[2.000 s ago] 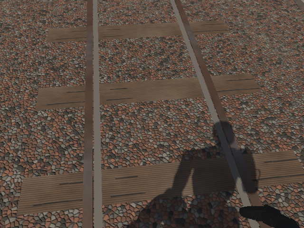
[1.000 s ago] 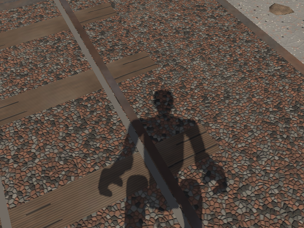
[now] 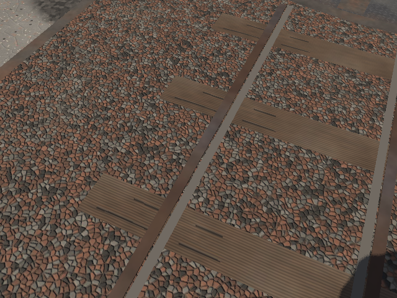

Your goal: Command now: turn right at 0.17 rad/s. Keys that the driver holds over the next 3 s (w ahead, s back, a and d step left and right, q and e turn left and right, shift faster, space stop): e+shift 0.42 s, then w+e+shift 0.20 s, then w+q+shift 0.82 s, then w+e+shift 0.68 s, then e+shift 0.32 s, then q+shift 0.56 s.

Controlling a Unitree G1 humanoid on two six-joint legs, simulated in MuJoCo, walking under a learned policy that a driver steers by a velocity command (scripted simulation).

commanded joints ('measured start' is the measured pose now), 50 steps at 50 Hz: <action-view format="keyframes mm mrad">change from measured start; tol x32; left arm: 1 -28 97 18 -75 -15 4 -14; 50 4 67 -7 -118 46 -130 2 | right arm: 1 31 -163 -32 -41 -1 -30 -34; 43 -148 -168 -29 -99 10 -83 53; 50 455 -337 -89 56 -6 -105 20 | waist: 1 -78 235 -125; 16 -63 185 -97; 20 24 -299 -99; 50 -183 342 -243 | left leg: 1 183 329 -184 -119 576 168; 17 46 366 110 27 306 85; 20 -452 11 79 613 -468 -86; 43 -496 81 -10 157 62 45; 48 224 -74 82 101 -52 165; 50 534 280 -846 -256 -688 301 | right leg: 1 -129 48 89 156 -169 -10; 6 -229 63 87 514 -117 16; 17 -4 62 -11 49 24 -46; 20 195 -300 725 -254 633 -310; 24 138 -112 578 -388 -330 -253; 44 297 -194 371 -483 -30 -210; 48 76 -73 76 135 906 -133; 50 -543 172 137 713 -45 -53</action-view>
